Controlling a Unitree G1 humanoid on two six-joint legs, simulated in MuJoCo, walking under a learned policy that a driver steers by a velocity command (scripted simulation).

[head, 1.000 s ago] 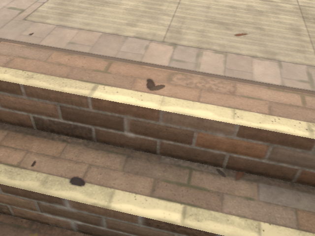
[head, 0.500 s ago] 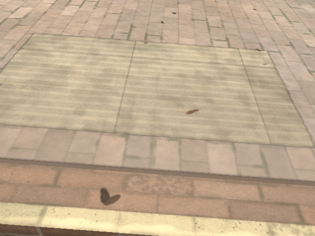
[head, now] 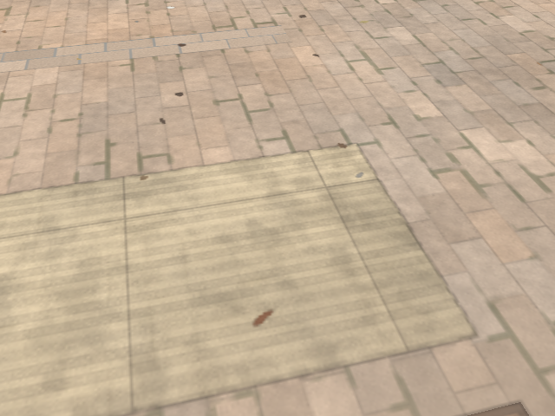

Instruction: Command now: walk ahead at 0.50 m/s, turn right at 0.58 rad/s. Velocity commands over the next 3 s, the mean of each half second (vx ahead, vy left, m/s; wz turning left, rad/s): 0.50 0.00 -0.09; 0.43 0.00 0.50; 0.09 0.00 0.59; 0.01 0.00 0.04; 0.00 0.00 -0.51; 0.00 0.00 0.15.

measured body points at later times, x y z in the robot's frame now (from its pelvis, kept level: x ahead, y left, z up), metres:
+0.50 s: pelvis +0.28 -0.16 +0.14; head +0.27 -0.17 +0.59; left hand +0.43 +0.07 +0.04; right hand +0.27 -0.41 -0.01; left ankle +0.14 +0.01 -0.35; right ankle +0.34 -0.27 -0.49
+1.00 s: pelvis +0.54 -0.14 +0.21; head +0.57 -0.13 +0.66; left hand +0.59 +0.15 +0.09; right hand +0.73 -0.38 +0.11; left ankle +0.65 -0.07 -0.49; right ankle +0.37 -0.30 -0.41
